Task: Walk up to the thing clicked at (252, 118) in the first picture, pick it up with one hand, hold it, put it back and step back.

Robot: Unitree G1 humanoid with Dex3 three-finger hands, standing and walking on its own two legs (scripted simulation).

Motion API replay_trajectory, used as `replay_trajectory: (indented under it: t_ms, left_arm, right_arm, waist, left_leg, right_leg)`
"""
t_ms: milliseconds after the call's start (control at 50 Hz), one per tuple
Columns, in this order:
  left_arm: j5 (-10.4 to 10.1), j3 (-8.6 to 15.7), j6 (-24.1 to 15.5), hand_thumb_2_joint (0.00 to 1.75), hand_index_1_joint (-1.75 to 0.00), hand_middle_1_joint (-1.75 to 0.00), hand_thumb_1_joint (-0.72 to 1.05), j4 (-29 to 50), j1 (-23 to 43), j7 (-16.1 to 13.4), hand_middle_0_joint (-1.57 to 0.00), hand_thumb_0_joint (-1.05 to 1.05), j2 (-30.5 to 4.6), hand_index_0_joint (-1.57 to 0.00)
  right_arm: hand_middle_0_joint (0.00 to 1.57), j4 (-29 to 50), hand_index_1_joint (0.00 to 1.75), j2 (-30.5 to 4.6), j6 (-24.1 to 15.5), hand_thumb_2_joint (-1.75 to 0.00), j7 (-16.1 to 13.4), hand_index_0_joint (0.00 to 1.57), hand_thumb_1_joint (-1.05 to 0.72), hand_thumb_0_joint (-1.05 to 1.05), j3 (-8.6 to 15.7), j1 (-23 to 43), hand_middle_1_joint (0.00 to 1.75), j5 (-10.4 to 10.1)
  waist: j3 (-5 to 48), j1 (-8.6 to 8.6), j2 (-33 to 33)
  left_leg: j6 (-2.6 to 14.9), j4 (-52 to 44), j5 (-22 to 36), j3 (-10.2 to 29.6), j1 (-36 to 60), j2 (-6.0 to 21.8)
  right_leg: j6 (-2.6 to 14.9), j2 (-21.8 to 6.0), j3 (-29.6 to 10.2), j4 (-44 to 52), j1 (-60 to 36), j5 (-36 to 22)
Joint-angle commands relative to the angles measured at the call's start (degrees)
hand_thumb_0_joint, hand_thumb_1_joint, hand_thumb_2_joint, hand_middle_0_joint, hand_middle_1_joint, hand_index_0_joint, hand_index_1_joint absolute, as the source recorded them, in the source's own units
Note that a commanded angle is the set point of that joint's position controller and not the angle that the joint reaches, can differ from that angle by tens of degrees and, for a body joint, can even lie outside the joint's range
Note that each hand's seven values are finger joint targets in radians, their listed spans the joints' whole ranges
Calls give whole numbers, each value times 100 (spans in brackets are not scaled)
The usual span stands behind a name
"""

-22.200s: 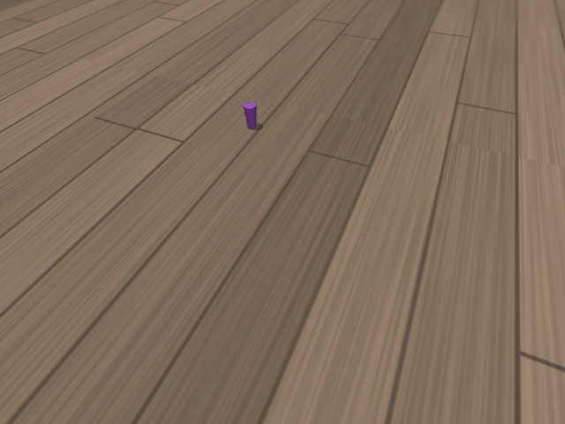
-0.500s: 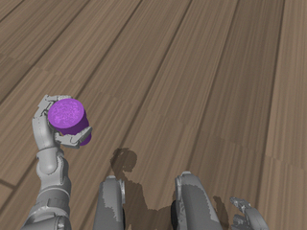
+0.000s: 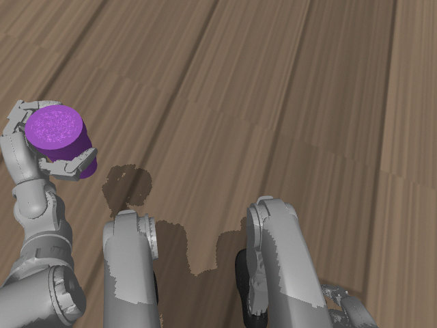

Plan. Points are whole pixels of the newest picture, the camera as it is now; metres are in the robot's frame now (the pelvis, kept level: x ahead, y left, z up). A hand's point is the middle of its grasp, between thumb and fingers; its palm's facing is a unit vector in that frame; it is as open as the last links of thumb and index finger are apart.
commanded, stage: crouch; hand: left
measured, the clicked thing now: (70, 149) +0.45 +0.24 -0.07
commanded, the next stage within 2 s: lower in 0.60 s
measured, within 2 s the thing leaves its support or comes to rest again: neither
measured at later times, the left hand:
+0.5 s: hand (75, 154) +0.46 +0.26 -0.14, palm faces +0.31 -0.95 -0.04, open 10.8 cm
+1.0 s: hand (86, 164) +0.46 +0.26 -0.21, palm faces +0.33 -0.94 -0.03, open 10.8 cm
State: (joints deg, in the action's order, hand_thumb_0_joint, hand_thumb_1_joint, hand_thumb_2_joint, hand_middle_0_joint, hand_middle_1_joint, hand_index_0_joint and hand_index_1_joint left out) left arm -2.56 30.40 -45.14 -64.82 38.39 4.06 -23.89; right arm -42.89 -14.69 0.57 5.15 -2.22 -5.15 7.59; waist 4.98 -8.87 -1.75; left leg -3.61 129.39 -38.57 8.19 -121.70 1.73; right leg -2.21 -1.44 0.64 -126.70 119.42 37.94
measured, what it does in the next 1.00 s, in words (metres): lowers itself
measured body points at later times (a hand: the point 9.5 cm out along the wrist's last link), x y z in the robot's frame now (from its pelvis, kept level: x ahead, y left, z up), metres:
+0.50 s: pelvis +0.00 +0.01 -0.06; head +0.22 +0.08 +0.32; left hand +0.44 +0.31 -0.13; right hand +0.10 -0.27 -0.16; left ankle +0.09 +0.14 -0.34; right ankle +0.10 -0.13 -0.34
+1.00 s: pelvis +0.00 +0.01 -0.08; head +0.24 +0.11 +0.28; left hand +0.44 +0.31 -0.20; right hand +0.10 -0.27 -0.16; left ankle +0.09 +0.14 -0.34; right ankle +0.10 -0.13 -0.34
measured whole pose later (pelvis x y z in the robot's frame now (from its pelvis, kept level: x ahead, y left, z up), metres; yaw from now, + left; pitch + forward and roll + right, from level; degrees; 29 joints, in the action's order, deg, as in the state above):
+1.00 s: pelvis +0.00 +0.01 -0.08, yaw -6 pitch +21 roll -11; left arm -2.3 35.3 -52.0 -72.1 37.6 0.6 -35.5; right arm -37.8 -19.1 3.0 8.4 -15.5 2.6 14.6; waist -9.3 -13.5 -7.9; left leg -4.1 147.5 -39.9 16.7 -129.6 0.1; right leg -4.2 1.4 5.2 -138.8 124.2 36.7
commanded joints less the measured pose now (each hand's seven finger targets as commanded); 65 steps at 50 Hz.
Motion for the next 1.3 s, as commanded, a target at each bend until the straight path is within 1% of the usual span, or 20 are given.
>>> replay_trajectory:
  t_ms: [0,100,140,180,320,340,360,440,480,500,540,560,660,720,760,800,960,1000,1160,1280]
  left_arm:
    - [-103,241,-585,124,-135,-135,9,1345,2183,-36,-116,0,-1662,-118]
    - [-120,310,-566,124,-136,-137,12,1304,2037,63,-117,0,-1744,-120]
    - [-103,182,-550,125,-136,-137,12,1202,1998,62,-117,0,-1526,-120]
    - [-95,307,-575,125,-136,-136,11,1209,2066,41,-116,0,-1785,-119]
    - [-84,283,-653,124,-135,-136,15,1443,2136,0,-117,0,-1890,-119]
    - [-91,396,-667,125,-135,-136,14,1362,1978,-13,-116,0,-1967,-119]
    - [-74,289,-674,124,-135,-136,13,1425,2120,-21,-115,0,-1957,-119]
    - [-64,384,-709,125,-136,-137,12,1343,1759,-104,-117,0,-1981,-120]
    - [-63,253,-745,126,-135,-136,16,1388,1851,-85,-115,0,-1900,-118]
    - [-81,387,-746,125,-136,-137,14,1317,1677,-102,-116,0,-2003,-119]
    - [-114,346,-768,125,-137,-138,16,1354,1811,-121,-119,0,-1991,-121]
    - [-120,397,-788,126,-137,-138,16,1386,1801,-132,-118,0,-2075,-121]
    - [-115,447,-851,127,-139,-139,15,1311,1660,-179,-119,0,-2226,-122]
    - [-148,445,-887,125,-139,-138,13,1170,1537,-192,-119,0,-2157,-120]
    - [-116,282,-892,124,-138,-138,12,794,1444,-201,-119,0,-1996,-121]
    - [-138,475,-966,124,-138,-138,11,629,1356,-258,-120,0,-2223,-121]
    - [-76,642,-1436,125,-137,-137,14,501,1629,-413,-119,0,-2794,-120]
    - [-56,582,-1522,125,-139,-138,15,448,1777,-451,-123,0,-2801,-124]
    - [12,651,-1723,128,-141,-140,18,-1,1395,-561,-124,0,-3005,-124]
    - [-10,560,-1831,129,-142,-141,20,-184,1393,-637,-126,0,-3025,-127]
  right_arm:
    - [20,361,30,-1341,-83,-91,-81,20,-89,0,343,-558,30,30]
    - [20,413,30,-1466,-35,-91,-49,20,-90,0,232,-560,30,89]
    - [20,422,30,-1492,-24,-91,-22,20,-90,0,178,-576,30,122]
    - [20,368,30,-1520,7,-91,-18,20,-89,0,131,-531,30,150]
    - [20,414,30,-1660,80,-91,64,20,-90,0,-7,-476,30,264]
    - [20,413,30,-1684,96,-91,69,20,-90,0,-19,-457,30,275]
    - [20,401,30,-1683,97,-91,72,20,-90,0,-51,-406,30,299]
    - [20,435,30,-1762,140,-91,119,20,-90,0,-105,-383,30,370]
    - [20,425,30,-1806,166,-91,143,20,-90,0,-152,-392,30,397]
    - [20,439,30,-1823,170,-91,135,20,-90,0,-156,-330,30,401]
    - [20,468,30,-1852,184,-91,155,20,-90,0,-214,-312,30,420]
    - [20,475,30,-1853,184,-91,151,20,-90,0,-220,-247,30,424]
    - [20,504,30,-1898,220,-91,171,20,-90,0,-323,-192,30,467]
    - [20,511,30,-1971,227,-91,189,20,-92,0,-388,-202,30,513]
    - [20,548,30,-1975,227,-91,200,20,-92,0,-464,-83,30,532]
    - [20,581,30,-2022,233,-91,198,20,-92,0,-548,-23,30,559]
    - [20,695,30,-2203,224,-91,235,20,-92,0,-858,334,30,791]
    - [20,727,30,-2209,216,-91,239,20,-92,0,-943,387,30,838]
    - [20,753,30,-2401,222,-91,265,20,-92,0,-1120,603,30,1013]
    - [20,773,30,-2483,213,-91,273,20,-92,0,-1284,677,30,1096]
  waist:
    - [3737,72,1262]
    - [3875,21,1299]
    - [3607,-86,1316]
    - [3415,-53,1316]
    - [3475,-191,1519]
    - [3410,-163,1507]
    - [3271,-183,1595]
    - [3317,-165,1633]
    - [3249,-293,1752]
    - [3251,-210,1642]
    - [3101,-328,1701]
    - [3053,-260,1697]
    - [3061,-288,1678]
    - [3017,-411,1665]
    - [2629,-515,1529]
    - [2552,-488,1404]
    - [2450,-618,1808]
    - [2372,-742,1776]
    - [2127,-766,1987]
    - [2002,-941,1963]
  left_leg:
    - [375,-1364,156,-678,2173,-118]
    - [356,-988,564,-607,2084,-113]
    - [339,-944,542,-546,1966,-109]
    - [350,-843,393,-537,1800,-99]
    - [319,-520,611,-426,1794,-81]
    - [313,-498,599,-408,1796,-77]
    - [317,-473,474,-412,1711,-75]
    - [281,-385,589,-338,1805,-69]
    - [261,-328,790,-299,1814,-66]
    - [271,-273,795,-302,1786,-60]
    - [278,-260,660,-249,1704,-62]
    - [286,-238,573,-265,1619,-63]
    - [288,-95,721,-236,1516,-52]
    - [280,-20,839,-172,1608,-39]
    - [284,4,677,-125,1419,-29]
    - [302,74,646,-90,1360,-20]
    - [237,206,729,53,1624,48]
    - [246,250,643,91,1558,65]
    - [167,278,793,231,1783,102]
    - [161,375,926,341,1850,123]
  right_leg:
    - [363,198,516,1220,-1818,-442]
    - [355,220,570,872,-1788,-850]
    - [364,235,647,775,-1654,-853]
    - [359,261,678,707,-1522,-717]
    - [343,282,750,419,-1529,-996]
    - [341,292,771,406,-1483,-967]
    - [340,295,776,392,-1414,-879]
    - [341,318,861,281,-1442,-987]
    - [343,311,889,188,-1464,-1168]
    - [338,324,880,182,-1435,-1168]
    - [331,318,930,162,-1415,-1092]
    - [336,329,923,158,-1369,-1012]
    - [320,351,935,81,-1571,-1149]
    - [302,362,989,58,-1611,-1288]
    - [312,380,1051,31,-1405,-1147]
    - [296,401,1078,55,-1472,-1121]
    - [296,437,1216,-145,-1522,-1209]
    - [291,449,1228,-130,-1541,-1169]
    - [292,474,1428,-263,-1507,-1307]
    - [250,495,1515,-285,-1631,-1489]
